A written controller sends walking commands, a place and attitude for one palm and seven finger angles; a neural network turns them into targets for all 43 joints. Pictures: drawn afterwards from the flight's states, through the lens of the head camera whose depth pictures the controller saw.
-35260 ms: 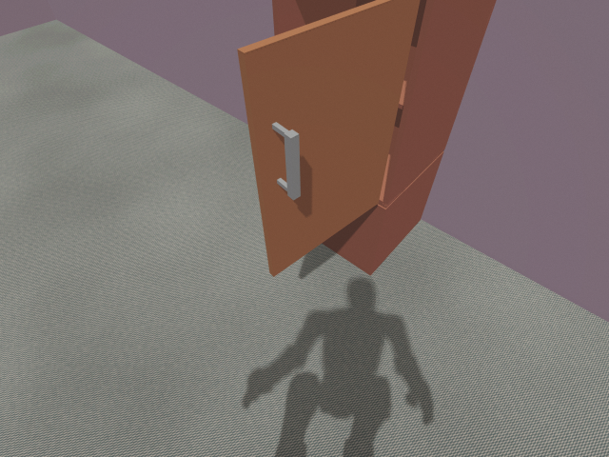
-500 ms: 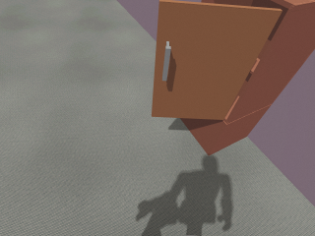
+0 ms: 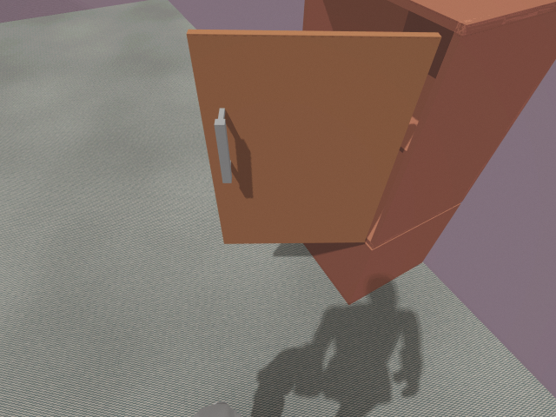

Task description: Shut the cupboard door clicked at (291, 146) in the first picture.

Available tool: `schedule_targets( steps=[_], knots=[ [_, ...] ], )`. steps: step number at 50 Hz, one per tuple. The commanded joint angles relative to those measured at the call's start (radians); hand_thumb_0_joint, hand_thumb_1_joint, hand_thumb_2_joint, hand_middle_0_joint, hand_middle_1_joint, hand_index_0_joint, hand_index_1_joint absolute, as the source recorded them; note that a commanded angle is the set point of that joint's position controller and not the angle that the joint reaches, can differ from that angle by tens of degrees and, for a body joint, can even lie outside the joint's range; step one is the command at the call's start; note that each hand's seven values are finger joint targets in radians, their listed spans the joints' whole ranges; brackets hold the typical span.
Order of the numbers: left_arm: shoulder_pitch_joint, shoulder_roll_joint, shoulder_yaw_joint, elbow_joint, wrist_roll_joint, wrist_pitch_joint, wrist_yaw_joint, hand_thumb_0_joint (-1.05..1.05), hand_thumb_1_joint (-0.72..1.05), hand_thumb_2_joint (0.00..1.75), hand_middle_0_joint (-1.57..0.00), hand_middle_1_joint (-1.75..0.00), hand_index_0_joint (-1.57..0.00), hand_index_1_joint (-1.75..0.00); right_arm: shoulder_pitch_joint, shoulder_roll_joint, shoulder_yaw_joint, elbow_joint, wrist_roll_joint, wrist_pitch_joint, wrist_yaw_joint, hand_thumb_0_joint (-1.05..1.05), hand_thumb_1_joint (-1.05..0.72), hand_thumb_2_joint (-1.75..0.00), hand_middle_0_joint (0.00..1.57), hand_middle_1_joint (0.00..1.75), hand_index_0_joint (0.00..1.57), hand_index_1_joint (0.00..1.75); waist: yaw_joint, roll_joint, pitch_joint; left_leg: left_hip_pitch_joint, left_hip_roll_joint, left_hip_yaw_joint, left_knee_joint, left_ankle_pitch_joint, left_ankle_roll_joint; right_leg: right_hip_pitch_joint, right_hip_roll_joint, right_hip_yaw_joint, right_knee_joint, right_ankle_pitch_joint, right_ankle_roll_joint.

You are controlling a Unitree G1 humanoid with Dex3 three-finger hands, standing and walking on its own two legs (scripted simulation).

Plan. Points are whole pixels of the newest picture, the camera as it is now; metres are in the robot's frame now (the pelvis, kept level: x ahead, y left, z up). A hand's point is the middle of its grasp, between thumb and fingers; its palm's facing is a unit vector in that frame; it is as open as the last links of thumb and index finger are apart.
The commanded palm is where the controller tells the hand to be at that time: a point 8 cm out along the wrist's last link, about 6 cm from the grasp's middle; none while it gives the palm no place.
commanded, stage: take the last steps up to it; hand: left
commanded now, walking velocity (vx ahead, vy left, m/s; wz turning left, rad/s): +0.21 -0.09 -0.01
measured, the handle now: (224, 147) +0.60 +0.14 +0.04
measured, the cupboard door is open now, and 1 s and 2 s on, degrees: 62 62 62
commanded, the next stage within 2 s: come to a stop and stand still in 0.14 s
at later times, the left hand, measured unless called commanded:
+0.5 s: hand (211, 398) +0.19 +0.12 -0.18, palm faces +0.02 -0.97 -0.24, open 7.3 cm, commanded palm none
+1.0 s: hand out of the picture +0.15 +0.15 -0.18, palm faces +0.08 -0.97 -0.21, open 7.4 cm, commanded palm none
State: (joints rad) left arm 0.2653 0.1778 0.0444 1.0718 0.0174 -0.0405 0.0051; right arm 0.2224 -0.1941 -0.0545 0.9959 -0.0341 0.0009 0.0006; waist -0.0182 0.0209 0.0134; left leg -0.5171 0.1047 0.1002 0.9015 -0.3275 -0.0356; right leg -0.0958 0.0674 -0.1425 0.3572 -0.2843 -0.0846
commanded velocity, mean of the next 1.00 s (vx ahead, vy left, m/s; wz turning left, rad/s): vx -0.06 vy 0.00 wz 0.00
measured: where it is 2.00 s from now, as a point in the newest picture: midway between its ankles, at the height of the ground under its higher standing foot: outside the picture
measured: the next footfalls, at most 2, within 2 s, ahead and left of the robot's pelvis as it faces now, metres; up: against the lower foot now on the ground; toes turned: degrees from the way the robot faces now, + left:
left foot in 0.12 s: +0.16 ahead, +0.09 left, +0.00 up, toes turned +8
right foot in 0.42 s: +0.21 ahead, -0.20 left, +0.00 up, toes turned -2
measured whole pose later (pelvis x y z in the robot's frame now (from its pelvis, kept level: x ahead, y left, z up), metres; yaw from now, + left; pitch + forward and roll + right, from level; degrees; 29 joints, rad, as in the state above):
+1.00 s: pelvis +0.12 -0.05 +0.00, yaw +1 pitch +0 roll +0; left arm 0.22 0.22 0.05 1.03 0.01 0.06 0.02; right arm 0.18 -0.14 -0.01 0.98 -0.03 0.01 -0.03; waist 0.02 -0.04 0.04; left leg -0.22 0.01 0.06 0.48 -0.26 0.02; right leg -0.30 -0.01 0.01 0.74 -0.43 0.02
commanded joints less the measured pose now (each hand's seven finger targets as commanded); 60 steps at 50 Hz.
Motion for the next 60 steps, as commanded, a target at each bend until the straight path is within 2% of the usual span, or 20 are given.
schedule_targets(
  steps=[1, 5, 6, 7, 8, 12, 15, 19, 21, 23, 26, 29, 37, 39, 40, 41, 44, 51, 54, 60],
  knots=[
    [0.058, 0.116, 0.012, -0.012, 0.007, -0.019, 0.005, 0.00, 0.90, 0.90, -0.20, -0.30, -0.20, -0.30, -0.025, -0.039, 0.005, -0.065, 0.004, -0.020, 0.002, 0.00, -0.90, -0.90, 0.20, 0.30, 0.20, 0.30, 0.004, -0.093, 0.058, -0.008, -0.002, 0.003, -0.170, 0.011, 0.015, 0.047, -0.307, 0.224, -0.106, 0.453, -0.136],
    [0.049, 0.116, 0.012, -0.004, -0.009, -0.014, 0.003, 0.00, 0.90, 0.90, -0.20, -0.30, -0.20, -0.30, 0.144, -0.079, -0.001, 0.002, -0.001, -0.041, -0.016, 0.00, -0.90, -0.90, 0.20, 0.30, 0.20, 0.30, -0.079, -0.051, -0.028, 0.364, -0.056, 0.020, -0.399, 0.239, 0.054, -0.045, -0.212, 0.137, 0.205, 0.653, -0.057],
    [0.085, 0.078, 0.008, -0.016, -0.012, -0.012, 0.002, 0.00, 0.90, 0.90, -0.20, -0.30, -0.20, -0.30, 0.248, -0.155, -0.017, 0.023, -0.012, -0.050, -0.027, 0.00, -0.90, -0.90, 0.20, 0.30, 0.20, 0.30, -0.107, 0.096, -0.110, 0.575, 0.117, -0.221, -0.447, 0.413, 0.133, -0.222, -0.132, 0.093, 0.419, 0.425, 0.002],
    [0.092, 0.054, -0.007, -0.043, -0.018, -0.010, -0.003, 0.00, 0.90, 0.90, -0.20, -0.30, -0.20, -0.30, 0.321, -0.239, -0.033, 0.038, -0.012, -0.045, -0.034, 0.00, -0.90, -0.90, 0.20, 0.30, 0.20, 0.30, -0.113, 0.272, -0.130, 0.689, 0.361, -0.512, -0.529, 0.592, 0.265, -0.437, -0.039, 0.050, 0.707, -0.242, 0.041],
    [0.060, 0.107, 0.003, -0.059, -0.005, -0.002, 0.001, 0.00, 0.90, 0.90, -0.20, -0.30, -0.20, -0.30, 0.285, -0.237, -0.024, 0.025, -0.005, -0.032, -0.039, 0.00, -0.90, -0.90, 0.20, 0.30, 0.20, 0.30, -0.099, 0.142, -0.091, 0.602, 0.400, -0.512, -0.567, 0.509, 0.309, -0.457, -0.066, 0.145, 0.828, -0.321, 0.032],
    [0.034, 0.058, 0.014, -0.053, 0.011, 0.027, -0.016, 0.00, 0.90, 0.90, -0.20, -0.30, -0.20, -0.30, 0.081, -0.119, 0.007, -0.027, 0.002, -0.044, -0.044, 0.00, -0.90, -0.90, 0.20, 0.30, 0.20, 0.30, -0.004, 0.089, 0.090, 0.270, 0.261, -0.287, -0.678, 0.234, 0.209, -0.420, -0.152, 0.165, 0.757, -0.138, 0.071],
    [0.079, -0.007, -0.003, -0.036, -0.002, 0.043, -0.005, 0.00, 0.90, 0.90, -0.20, -0.30, -0.20, -0.30, 0.022, -0.103, 0.021, -0.027, 0.005, -0.041, -0.045, 0.00, -0.90, -0.90, 0.20, 0.30, 0.20, 0.30, 0.034, 0.101, -0.020, 0.262, 0.169, -0.098, -0.589, 0.530, 0.176, -0.235, -0.136, 0.119, 0.459, -0.081, 0.101],
    [0.119, 0.038, 0.001, -0.022, 0.005, 0.045, 0.006, 0.00, 0.90, 0.90, -0.20, -0.30, -0.20, -0.30, -0.004, -0.115, 0.004, -0.009, 0.022, -0.010, -0.039, 0.00, -0.90, -0.90, 0.20, 0.30, 0.20, 0.30, 0.059, 0.061, -0.041, 0.237, 0.080, -0.034, -0.459, 0.347, 0.099, -0.074, -0.099, 0.074, 0.144, 0.201, 0.117],
    [0.079, 0.150, 0.018, -0.050, 0.015, 0.036, 0.017, 0.00, 0.90, 0.90, -0.20, -0.30, -0.20, -0.30, 0.034, -0.074, -0.001, -0.013, 0.032, 0.007, -0.027, 0.00, -0.90, -0.90, 0.20, 0.30, 0.20, 0.30, 0.037, -0.114, -0.019, 0.184, -0.039, 0.004, -0.352, 0.048, 0.026, -0.106, -0.258, 0.310, 0.073, 0.423, 0.039],
    [0.007, 0.222, 0.025, -0.080, 0.015, 0.045, 0.016, 0.00, 0.90, 0.90, -0.20, -0.30, -0.20, -0.30, 0.099, -0.045, -0.008, 0.002, 0.029, 0.037, -0.018, 0.00, -0.90, -0.90, 0.20, 0.30, 0.20, 0.30, 0.001, -0.125, 0.001, 0.286, -0.089, 0.006, -0.217, -0.130, 0.010, -0.246, -0.401, 0.377, -0.029, 0.377, -0.049],
    [0.013, 0.204, 0.034, -0.065, 0.012, 0.038, 0.034, 0.00, 0.90, 0.90, -0.20, -0.30, -0.20, -0.30, 0.064, -0.072, -0.011, -0.005, 0.027, 0.041, -0.030, 0.00, -0.90, -0.90, 0.20, 0.30, 0.20, 0.30, 0.045, -0.286, -0.041, 0.121, -0.087, -0.069, 0.006, -0.250, 0.005, -0.047, -0.427, 0.407, 0.050, 0.886, -0.118],
    [0.014, 0.208, 0.049, -0.079, 0.015, 0.045, 0.050, 0.00, 0.90, 0.90, -0.20, -0.30, -0.20, -0.30, 0.032, -0.084, -0.013, -0.025, 0.035, 0.040, -0.029, 0.00, -0.90, -0.90, 0.20, 0.30, 0.20, 0.30, 0.068, -0.255, -0.099, 0.040, -0.100, -0.120, 0.085, -0.275, -0.005, 0.087, -0.442, 0.372, 0.091, 1.015, -0.143],
    [-0.090, 0.180, 0.046, -0.122, 0.005, 0.066, 0.042, 0.00, 0.90, 0.90, -0.20, -0.30, -0.20, -0.30, 0.111, -0.064, -0.008, -0.008, 0.030, 0.034, -0.018, 0.00, -0.90, -0.90, 0.20, 0.30, 0.20, 0.30, -0.006, -0.169, -0.125, 0.368, -0.087, -0.063, -0.487, 0.181, -0.009, -0.109, -0.302, 0.234, 0.177, 0.500, -0.004],
    [-0.060, 0.084, 0.023, -0.149, -0.008, 0.083, 0.038, 0.00, 0.90, 0.90, -0.20, -0.30, -0.20, -0.30, 0.070, -0.197, -0.026, -0.052, 0.010, 0.019, -0.022, 0.00, -0.90, -0.90, 0.20, 0.30, 0.20, 0.30, 0.005, 0.256, -0.080, 0.363, 0.226, -0.368, -0.604, 0.542, 0.115, -0.304, -0.105, 0.108, 0.366, -0.193, 0.109],
    [-0.086, 0.100, 0.023, -0.152, -0.005, 0.095, 0.041, 0.00, 0.90, 0.90, -0.20, -0.30, -0.20, -0.30, 0.028, -0.205, -0.023, -0.067, 0.002, 0.025, -0.031, 0.00, -0.90, -0.90, 0.20, 0.30, 0.20, 0.30, -0.005, 0.220, -0.028, 0.229, 0.262, -0.363, -0.619, 0.515, 0.197, -0.258, -0.081, 0.179, 0.512, -0.292, 0.104],
    [-0.077, 0.097, 0.026, -0.153, -0.004, 0.096, 0.034, 0.00, 0.90, 0.90, -0.20, -0.30, -0.20, -0.30, -0.017, -0.186, -0.010, -0.081, 0.000, 0.020, -0.037, 0.00, -0.90, -0.90, 0.20, 0.30, 0.20, 0.30, 0.021, 0.122, 0.006, 0.171, 0.238, -0.291, -0.627, 0.413, 0.216, -0.237, -0.091, 0.197, 0.576, -0.244, 0.096],
    [-0.054, 0.103, 0.025, -0.110, 0.001, 0.097, 0.023, 0.00, 0.90, 0.90, -0.20, -0.30, -0.20, -0.30, -0.046, -0.133, 0.013, -0.071, 0.002, 0.005, -0.048, 0.00, -0.90, -0.90, 0.20, 0.30, 0.20, 0.30, 0.036, 0.171, 0.038, 0.231, 0.155, -0.240, -0.612, 0.430, 0.178, -0.281, -0.089, 0.218, 0.593, -0.158, 0.104],
    [0.036, 0.077, -0.002, -0.063, -0.006, 0.056, 0.015, 0.00, 0.90, 0.90, -0.20, -0.30, -0.20, -0.30, 0.010, -0.139, -0.001, -0.022, 0.023, 0.001, -0.042, 0.00, -0.90, -0.90, 0.20, 0.30, 0.20, 0.30, 0.030, 0.076, -0.073, 0.403, 0.100, -0.196, -0.483, 0.464, 0.134, -0.068, -0.082, 0.152, 0.032, 0.104, 0.098],
    [0.014, 0.137, -0.007, -0.047, -0.002, 0.033, 0.022, 0.00, 0.90, 0.90, -0.20, -0.30, -0.20, -0.30, 0.025, -0.058, 0.015, -0.013, 0.036, 0.003, -0.029, 0.00, -0.90, -0.90, 0.20, 0.30, 0.20, 0.30, -0.013, -0.116, 0.000, 0.337, -0.039, -0.090, -0.468, 0.119, 0.033, -0.106, -0.258, 0.322, -0.057, 0.280, 0.020],
    [0.033, 0.083, -0.022, -0.013, -0.010, 0.022, 0.029, 0.00, 0.90, 0.90, -0.20, -0.30, -0.20, -0.30, 0.064, -0.064, 0.024, 0.064, 0.026, -0.001, -0.029, 0.00, -0.90, -0.90, 0.20, 0.30, 0.20, 0.30, -0.007, -0.128, 0.024, 0.417, -0.011, -0.102, -0.520, 0.228, 0.037, -0.134, -0.177, 0.267, -0.052, 0.247, 0.042]
  ],
)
